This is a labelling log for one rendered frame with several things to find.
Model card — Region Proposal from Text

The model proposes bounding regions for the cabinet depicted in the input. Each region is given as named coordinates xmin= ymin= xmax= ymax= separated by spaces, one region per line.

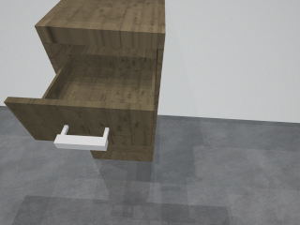
xmin=35 ymin=0 xmax=166 ymax=162

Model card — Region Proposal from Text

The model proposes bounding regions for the drawer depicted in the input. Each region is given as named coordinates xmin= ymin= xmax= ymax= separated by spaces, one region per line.
xmin=4 ymin=52 xmax=156 ymax=147

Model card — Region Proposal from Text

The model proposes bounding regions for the handle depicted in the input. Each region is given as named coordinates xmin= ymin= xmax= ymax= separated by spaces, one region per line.
xmin=54 ymin=125 xmax=110 ymax=151

